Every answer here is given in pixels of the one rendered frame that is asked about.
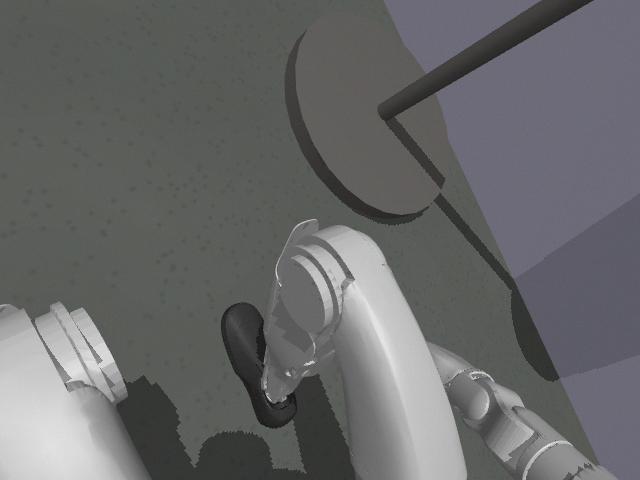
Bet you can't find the right robot foot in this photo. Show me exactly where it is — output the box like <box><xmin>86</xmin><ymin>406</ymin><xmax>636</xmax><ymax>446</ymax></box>
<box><xmin>221</xmin><ymin>303</ymin><xmax>297</xmax><ymax>428</ymax></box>

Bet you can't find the right robot hand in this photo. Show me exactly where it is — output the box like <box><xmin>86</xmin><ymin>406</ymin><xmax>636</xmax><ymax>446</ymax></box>
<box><xmin>426</xmin><ymin>341</ymin><xmax>474</xmax><ymax>396</ymax></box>

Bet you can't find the coat stand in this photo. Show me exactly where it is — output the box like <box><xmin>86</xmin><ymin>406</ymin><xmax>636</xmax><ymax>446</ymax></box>
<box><xmin>284</xmin><ymin>0</ymin><xmax>593</xmax><ymax>219</ymax></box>

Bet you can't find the right robot arm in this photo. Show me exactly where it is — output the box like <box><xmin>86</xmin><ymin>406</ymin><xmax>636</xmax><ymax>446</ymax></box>
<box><xmin>448</xmin><ymin>368</ymin><xmax>619</xmax><ymax>480</ymax></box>

